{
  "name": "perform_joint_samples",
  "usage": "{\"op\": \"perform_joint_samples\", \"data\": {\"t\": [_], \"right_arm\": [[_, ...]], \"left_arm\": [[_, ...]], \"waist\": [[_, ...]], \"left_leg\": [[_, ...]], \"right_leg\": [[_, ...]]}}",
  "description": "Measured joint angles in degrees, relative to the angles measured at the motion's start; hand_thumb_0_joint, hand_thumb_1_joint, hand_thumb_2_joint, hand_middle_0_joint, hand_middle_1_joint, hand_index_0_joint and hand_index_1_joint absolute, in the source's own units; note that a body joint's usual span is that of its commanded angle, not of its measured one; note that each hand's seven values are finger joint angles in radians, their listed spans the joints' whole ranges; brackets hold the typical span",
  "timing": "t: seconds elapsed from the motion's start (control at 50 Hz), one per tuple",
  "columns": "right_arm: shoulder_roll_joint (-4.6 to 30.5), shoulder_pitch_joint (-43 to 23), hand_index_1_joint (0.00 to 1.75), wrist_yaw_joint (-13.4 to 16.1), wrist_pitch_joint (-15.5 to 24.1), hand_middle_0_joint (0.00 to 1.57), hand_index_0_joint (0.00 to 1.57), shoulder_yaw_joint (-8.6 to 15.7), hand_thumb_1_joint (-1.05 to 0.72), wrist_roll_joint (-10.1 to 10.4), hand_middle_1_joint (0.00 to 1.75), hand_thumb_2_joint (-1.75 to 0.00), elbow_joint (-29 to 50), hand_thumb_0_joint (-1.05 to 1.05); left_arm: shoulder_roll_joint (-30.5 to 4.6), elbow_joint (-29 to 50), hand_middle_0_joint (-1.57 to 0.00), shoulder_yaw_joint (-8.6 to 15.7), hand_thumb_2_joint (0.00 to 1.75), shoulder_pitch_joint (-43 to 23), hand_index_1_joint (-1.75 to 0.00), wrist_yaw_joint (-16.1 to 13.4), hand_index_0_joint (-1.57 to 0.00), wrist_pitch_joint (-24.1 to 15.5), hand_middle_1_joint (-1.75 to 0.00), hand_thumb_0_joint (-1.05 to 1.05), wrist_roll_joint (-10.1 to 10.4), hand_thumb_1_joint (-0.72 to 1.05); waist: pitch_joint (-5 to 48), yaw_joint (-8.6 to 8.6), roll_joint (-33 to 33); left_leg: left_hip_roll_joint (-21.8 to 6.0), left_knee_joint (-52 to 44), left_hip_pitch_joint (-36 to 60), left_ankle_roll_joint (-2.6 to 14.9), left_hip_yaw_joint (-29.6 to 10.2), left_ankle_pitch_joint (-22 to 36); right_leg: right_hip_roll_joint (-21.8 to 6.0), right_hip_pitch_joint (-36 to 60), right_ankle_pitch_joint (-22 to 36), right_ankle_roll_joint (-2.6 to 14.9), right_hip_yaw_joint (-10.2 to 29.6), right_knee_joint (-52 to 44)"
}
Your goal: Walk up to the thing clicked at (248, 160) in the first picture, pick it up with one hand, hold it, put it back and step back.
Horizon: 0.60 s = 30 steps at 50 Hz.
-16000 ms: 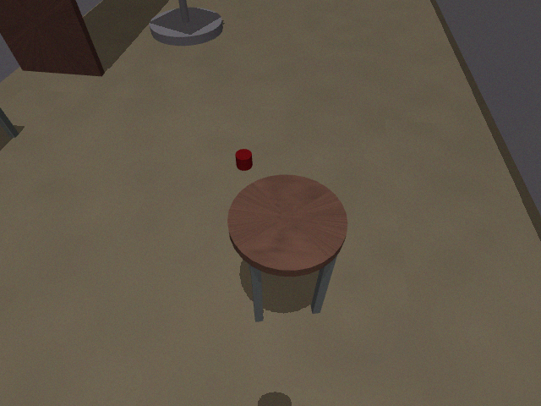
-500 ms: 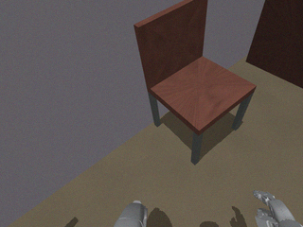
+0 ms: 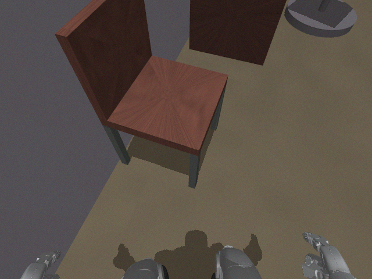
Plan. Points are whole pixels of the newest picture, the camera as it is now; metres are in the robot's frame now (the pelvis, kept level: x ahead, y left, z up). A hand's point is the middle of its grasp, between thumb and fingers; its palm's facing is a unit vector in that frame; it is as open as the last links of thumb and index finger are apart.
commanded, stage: walk up
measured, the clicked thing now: out of the picture +0.48 -1.46 -0.72
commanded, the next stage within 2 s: none
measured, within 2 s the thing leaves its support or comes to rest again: neither
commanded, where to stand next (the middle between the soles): +0.08 -0.05 m, yaw -83 degrees
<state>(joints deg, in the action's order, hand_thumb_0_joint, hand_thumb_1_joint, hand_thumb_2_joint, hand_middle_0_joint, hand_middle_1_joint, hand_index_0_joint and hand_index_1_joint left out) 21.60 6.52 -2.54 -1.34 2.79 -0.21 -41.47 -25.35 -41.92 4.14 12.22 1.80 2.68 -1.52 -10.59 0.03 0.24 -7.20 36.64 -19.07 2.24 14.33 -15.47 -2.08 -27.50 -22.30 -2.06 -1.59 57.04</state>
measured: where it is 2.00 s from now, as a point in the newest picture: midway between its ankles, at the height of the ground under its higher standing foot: outside the picture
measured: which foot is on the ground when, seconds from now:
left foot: down 0.00-0.74, up 0.76-1.00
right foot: up 0.00-0.12, down 0.14-0.38, up 0.40-0.70, down 0.72-1.00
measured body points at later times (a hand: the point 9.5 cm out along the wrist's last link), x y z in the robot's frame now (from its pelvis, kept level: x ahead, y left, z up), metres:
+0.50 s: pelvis -0.01 +0.03 +0.00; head +0.03 +0.03 +0.45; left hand +0.26 +0.25 -0.10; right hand -0.11 -0.29 -0.08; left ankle +0.06 +0.12 -0.72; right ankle -0.04 -0.10 -0.67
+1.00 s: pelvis +0.02 -0.01 -0.01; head +0.03 -0.06 +0.43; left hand +0.33 +0.11 -0.10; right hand -0.17 -0.28 -0.13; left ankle +0.17 +0.02 -0.71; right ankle -0.09 -0.11 -0.72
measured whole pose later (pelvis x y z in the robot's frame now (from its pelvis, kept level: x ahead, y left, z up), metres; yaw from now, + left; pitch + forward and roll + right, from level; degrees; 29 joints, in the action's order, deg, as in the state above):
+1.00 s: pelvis +0.02 -0.01 -0.01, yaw -56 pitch -1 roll +0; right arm 23.7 12.0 -2.2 -0.6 2.8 -0.2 -43.0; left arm -23.4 -43.8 1.2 16.6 -1.1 -0.9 -1.1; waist -6.2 -0.5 2.9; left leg -3.1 51.4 -28.9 1.3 0.0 -22.5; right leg 3.5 -20.6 -22.5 -1.5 10.9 44.2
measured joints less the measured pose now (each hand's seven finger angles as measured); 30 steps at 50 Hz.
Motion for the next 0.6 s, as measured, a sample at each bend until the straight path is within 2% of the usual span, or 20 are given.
{"op": "perform_joint_samples", "data": {"t": [0.08,0.14,0.16,0.18,0.22,0.24,0.28,0.34,0.36,0.38,0.4,0.44,0.5,0.54,0.6], "right_arm": [[1.19,1.06,0.30,0.39,0.28,0.21,0.21,0.92,-0.90,-0.05,0.30,-0.89,0.30,0.01],[2.49,2.17,0.30,0.34,0.11,0.21,0.21,1.75,-0.90,-0.01,0.30,-0.89,0.08,0.01],[3.29,2.39,0.30,0.43,-0.03,0.21,0.21,2.18,-0.90,0.04,0.30,-0.89,-0.41,0.01],[3.69,2.72,0.30,0.59,-0.34,0.21,0.21,2.53,-0.90,0.22,0.30,-0.89,-1.13,0.01],[3.96,2.53,0.30,1.07,-0.97,0.21,0.21,2.38,-0.90,0.74,0.30,-0.89,-2.82,0.01],[4.06,2.28,0.30,1.15,-0.85,0.21,0.20,2.21,-0.91,1.05,0.30,-0.89,-3.45,0.01],[3.97,2.54,0.30,1.31,0.10,0.21,0.20,1.71,-0.91,1.48,0.30,-0.89,-4.12,0.01],[3.72,4.35,0.30,1.76,1.48,0.21,0.20,1.15,-0.91,1.14,0.30,-0.89,-4.10,0.01],[3.72,5.13,0.30,1.95,1.94,0.21,0.20,1.09,-0.91,0.88,0.30,-0.89,-3.96,0.01],[3.30,5.81,0.30,2.22,2.40,0.21,0.20,1.11,-0.91,0.37,0.30,-0.89,-3.92,0.01],[3.00,6.57,0.30,2.40,2.62,0.21,0.20,0.97,-0.91,-0.18,0.30,-0.89,-3.79,0.01],[2.96,7.23,0.30,2.24,2.62,0.21,0.20,0.70,-0.91,-0.51,0.30,-0.89,-3.94,0.01],[2.38,8.08,0.30,2.35,3.16,0.21,0.21,0.67,-0.90,-0.67,0.30,-0.89,-4.48,0.01],[2.89,8.88,0.30,2.10,3.34,0.21,0.21,0.83,-0.90,-1.03,0.30,-0.89,-4.58,0.01],[4.44,9.83,0.30,1.35,3.23,0.21,0.21,1.34,-0.90,-1.68,0.30,-0.89,-4.03,0.01]], "left_arm": [[0.68,1.03,-0.21,0.55,0.90,-0.88,-0.30,1.59,-0.20,0.50,-0.30,0.00,-0.23,0.91],[0.71,1.59,-0.21,0.99,0.90,-0.93,-0.30,2.12,-0.21,0.28,-0.30,0.00,-0.57,0.90],[1.30,1.58,-0.21,1.03,0.90,-1.20,-0.30,2.10,-0.21,0.02,-0.30,0.00,-0.80,0.91],[1.57,2.02,-0.21,0.87,0.90,-0.99,-0.30,2.10,-0.21,-0.22,-0.30,0.00,-1.07,0.91],[1.60,3.24,-0.21,0.49,0.90,0.15,-0.30,1.95,-0.21,-0.42,-0.30,0.00,-1.28,0.90],[1.62,3.54,-0.21,0.25,0.90,0.61,-0.30,1.76,-0.21,-0.33,-0.30,0.00,-1.24,0.90],[1.42,3.76,-0.21,-0.15,0.90,1.31,-0.30,1.31,-0.21,0.17,-0.30,0.00,-1.23,0.90],[1.00,4.02,-0.21,-0.29,0.90,1.76,-0.30,1.11,-0.21,0.88,-0.30,0.00,-1.33,0.90],[0.86,4.07,-0.21,-0.34,0.90,1.75,-0.30,1.14,-0.21,1.12,-0.30,0.00,-1.25,0.90],[0.54,3.88,-0.21,-0.27,0.90,1.40,-0.30,1.12,-0.21,1.41,-0.30,0.00,-1.15,0.90],[0.58,3.33,-0.21,-0.08,0.90,0.95,-0.30,0.94,-0.21,1.69,-0.30,0.00,-1.15,0.90],[0.90,2.13,-0.21,-0.21,0.90,0.69,-0.30,0.81,-0.21,1.89,-0.30,0.01,-1.49,0.90],[0.06,0.79,-0.21,-0.10,0.90,0.37,-0.30,2.16,-0.21,1.64,-0.30,0.01,-1.08,0.90],[-0.26,0.32,-0.21,-0.10,0.90,0.36,-0.30,3.21,-0.21,1.30,-0.30,0.01,-0.46,0.90],[-0.37,-0.26,-0.21,-0.52,0.90,0.72,-0.30,3.94,-0.21,0.79,-0.30,0.00,0.07,0.90]], "waist": [[0.27,0.74,0.72],[1.38,1.18,1.68],[1.09,1.55,3.47],[1.30,1.74,4.30],[1.84,0.38,3.73],[1.76,-0.24,3.56],[2.18,-0.81,2.92],[3.51,-1.33,1.30],[3.94,-1.27,0.76],[3.97,-0.99,-0.50],[4.09,-0.85,-1.36],[4.36,-0.29,-1.19],[4.18,0.82,-1.95],[4.35,1.58,-1.74],[4.58,2.23,-0.73]], "left_leg": [[-2.37,3.18,-0.21,0.18,5.32,-2.49],[-4.94,7.53,-1.63,-0.29,8.09,-5.06],[-6.74,9.38,-2.06,-0.58,7.75,-5.98],[-6.63,11.09,-2.92,-1.70,5.97,-8.20],[-2.19,14.98,-4.92,-3.58,-1.32,-15.04],[-0.25,16.46,-5.57,-4.14,-4.65,-16.27],[2.47,16.44,-6.26,-4.38,-8.90,-14.68],[5.26,10.61,-4.36,-3.65,-11.51,-11.12],[6.10,6.55,-2.61,-3.21,-11.89,-8.07],[6.74,4.61,-1.55,-2.31,-11.15,-4.15],[6.57,4.41,-0.99,-1.66,-9.93,-3.74],[4.38,3.66,0.32,-1.11,-7.88,-4.21],[2.00,-1.18,3.64,-1.51,-4.96,-2.37],[0.71,-3.72,4.92,-1.75,-3.44,-1.28],[-1.30,-4.98,5.94,-2.15,-0.67,-1.18]], "right_leg": [[-1.27,2.89,0.44,1.28,-0.47,-7.03],[-0.89,6.62,0.44,2.83,-0.64,-13.82],[0.49,7.07,0.90,2.55,-0.92,-14.22],[1.23,6.78,0.94,2.37,-0.70,-13.80],[2.25,5.57,1.53,2.63,2.36,-13.40],[3.02,5.54,2.35,2.61,3.92,-14.11],[4.27,5.42,3.96,2.27,6.47,-15.65],[5.77,4.52,5.03,1.53,10.09,-15.97],[6.23,4.07,4.94,1.15,11.20,-15.37],[6.21,3.79,4.59,1.05,12.46,-14.39],[6.58,3.07,2.08,1.44,13.09,-12.12],[7.22,0.21,-1.85,1.52,9.89,-4.11],[5.03,-1.97,1.12,1.53,5.90,2.06],[2.59,-1.66,2.86,1.19,4.05,0.44],[-0.28,0.63,1.80,1.06,2.55,-6.51]]}}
